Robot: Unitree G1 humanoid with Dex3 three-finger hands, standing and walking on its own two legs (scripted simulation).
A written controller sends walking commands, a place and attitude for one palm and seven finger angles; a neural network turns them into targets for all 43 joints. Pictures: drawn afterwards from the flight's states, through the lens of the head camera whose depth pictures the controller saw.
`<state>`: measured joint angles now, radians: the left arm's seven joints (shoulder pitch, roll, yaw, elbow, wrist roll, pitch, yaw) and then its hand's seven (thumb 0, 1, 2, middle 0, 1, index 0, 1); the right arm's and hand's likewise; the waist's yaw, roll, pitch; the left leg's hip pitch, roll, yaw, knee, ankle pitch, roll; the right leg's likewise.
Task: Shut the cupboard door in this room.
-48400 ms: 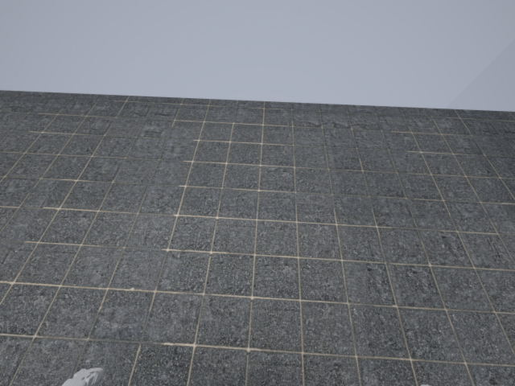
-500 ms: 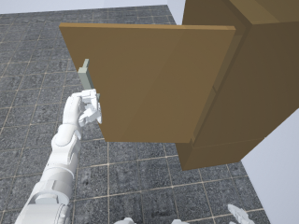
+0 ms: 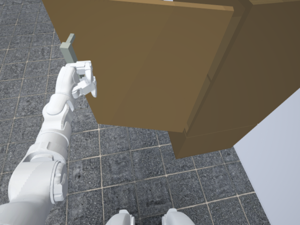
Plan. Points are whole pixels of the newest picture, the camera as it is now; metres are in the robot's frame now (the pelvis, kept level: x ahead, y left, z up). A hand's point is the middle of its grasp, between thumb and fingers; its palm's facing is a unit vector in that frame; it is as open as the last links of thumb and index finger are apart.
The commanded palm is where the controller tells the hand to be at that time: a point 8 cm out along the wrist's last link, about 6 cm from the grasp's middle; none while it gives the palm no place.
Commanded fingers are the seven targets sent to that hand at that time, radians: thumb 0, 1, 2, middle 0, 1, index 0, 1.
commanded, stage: push the door shut along its arc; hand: left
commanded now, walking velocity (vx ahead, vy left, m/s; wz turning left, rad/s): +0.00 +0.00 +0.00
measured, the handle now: (77, 63) +0.54 +0.19 +0.09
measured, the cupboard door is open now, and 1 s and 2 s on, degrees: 72 61 50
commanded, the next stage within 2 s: pull the fist back off the door in 1.24 s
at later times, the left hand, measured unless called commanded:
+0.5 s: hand (101, 68) +0.52 +0.12 +0.09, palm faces -0.26 -0.96 +0.00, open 3.1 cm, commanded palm +0.52 +0.16 +0.09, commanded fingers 0.00 0.90 0.90 -1.30 -1.50 -1.30 -1.50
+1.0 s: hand (114, 56) +0.56 +0.09 +0.09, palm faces -0.37 -0.93 -0.01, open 3.0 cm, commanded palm +0.57 +0.12 +0.09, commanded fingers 0.00 0.90 0.90 -1.30 -1.50 -1.30 -1.50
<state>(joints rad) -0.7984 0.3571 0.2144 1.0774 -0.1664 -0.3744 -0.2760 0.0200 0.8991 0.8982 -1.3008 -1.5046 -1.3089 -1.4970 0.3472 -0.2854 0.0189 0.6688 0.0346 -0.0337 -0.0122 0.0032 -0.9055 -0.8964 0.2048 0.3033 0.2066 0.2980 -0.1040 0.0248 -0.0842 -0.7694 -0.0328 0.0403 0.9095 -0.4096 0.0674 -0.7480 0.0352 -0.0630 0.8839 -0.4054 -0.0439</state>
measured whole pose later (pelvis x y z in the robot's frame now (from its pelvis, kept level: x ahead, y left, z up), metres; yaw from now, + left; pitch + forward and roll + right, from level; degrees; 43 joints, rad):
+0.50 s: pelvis +0.00 +0.00 -0.01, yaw -1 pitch +21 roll -3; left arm -1.02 0.48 0.26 1.22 -0.13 -0.32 -0.39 0.02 0.90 0.90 -1.30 -1.50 -1.30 -1.50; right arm 0.38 -0.30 0.03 0.66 0.02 -0.02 -0.01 0.00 -0.91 -0.90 0.20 0.30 0.21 0.30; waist -0.18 0.04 -0.10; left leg -0.92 -0.01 0.04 0.99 -0.45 0.07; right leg -0.88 0.06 -0.07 0.94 -0.42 -0.04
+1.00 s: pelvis +0.01 +0.01 -0.02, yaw -2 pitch +25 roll -3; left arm -1.21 0.52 0.24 1.31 -0.08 -0.26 -0.42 -0.01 0.88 0.91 -1.30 -1.50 -1.30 -1.50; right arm 0.42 -0.29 0.03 0.67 0.00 -0.01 -0.01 0.00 -0.90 -0.90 0.21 0.30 0.21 0.30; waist -0.24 0.06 -0.10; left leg -1.00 -0.01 0.04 1.05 -0.47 0.08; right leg -0.97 0.06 -0.07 0.98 -0.44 -0.03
